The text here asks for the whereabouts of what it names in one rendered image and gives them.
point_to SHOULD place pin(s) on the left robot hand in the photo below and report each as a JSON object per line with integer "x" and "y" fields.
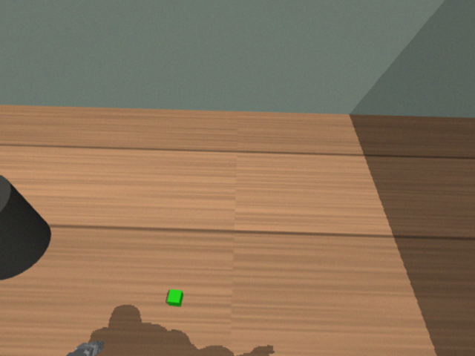
{"x": 88, "y": 349}

